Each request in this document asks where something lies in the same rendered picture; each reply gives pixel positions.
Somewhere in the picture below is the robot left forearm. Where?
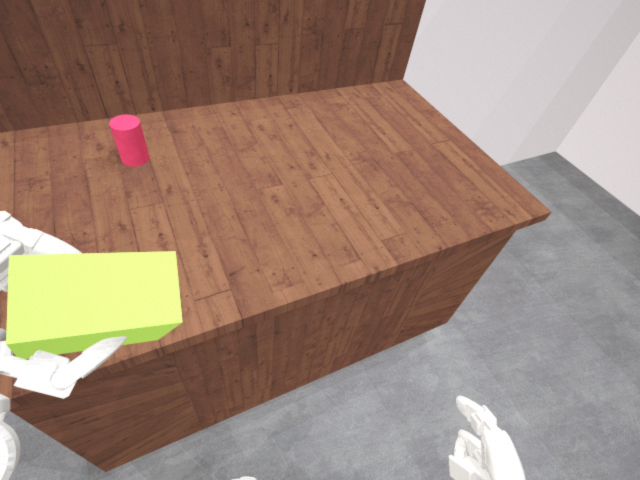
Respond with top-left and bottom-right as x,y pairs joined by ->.
0,394 -> 20,480

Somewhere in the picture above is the robot left hand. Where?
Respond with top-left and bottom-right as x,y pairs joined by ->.
0,211 -> 127,399

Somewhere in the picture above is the sponge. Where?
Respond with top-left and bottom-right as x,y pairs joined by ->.
6,251 -> 182,359

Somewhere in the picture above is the table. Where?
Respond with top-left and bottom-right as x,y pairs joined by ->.
0,0 -> 551,472

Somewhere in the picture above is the robot right hand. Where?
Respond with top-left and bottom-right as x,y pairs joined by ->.
449,396 -> 526,480

